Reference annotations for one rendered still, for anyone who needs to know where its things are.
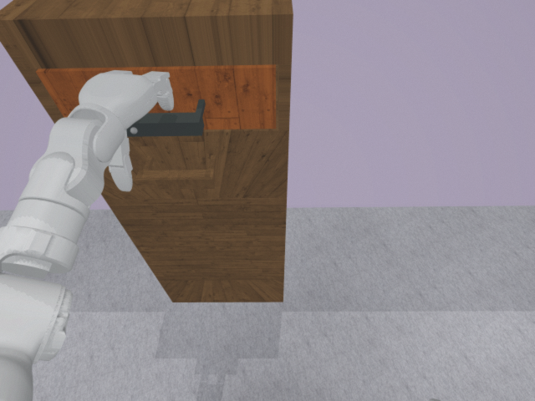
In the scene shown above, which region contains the drawer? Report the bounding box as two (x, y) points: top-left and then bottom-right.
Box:
(36, 64), (276, 129)

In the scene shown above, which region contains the cabinet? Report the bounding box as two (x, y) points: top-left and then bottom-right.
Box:
(0, 0), (293, 302)

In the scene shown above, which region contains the left robot upper arm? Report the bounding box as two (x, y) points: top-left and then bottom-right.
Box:
(0, 272), (73, 401)

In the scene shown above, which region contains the left robot forearm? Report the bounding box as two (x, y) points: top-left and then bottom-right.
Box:
(0, 104), (125, 279)

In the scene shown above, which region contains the handle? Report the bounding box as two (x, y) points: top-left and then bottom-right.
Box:
(135, 170), (216, 190)
(127, 99), (206, 137)

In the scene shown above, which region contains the left robot hand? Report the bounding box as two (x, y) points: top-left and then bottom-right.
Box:
(79, 70), (174, 191)

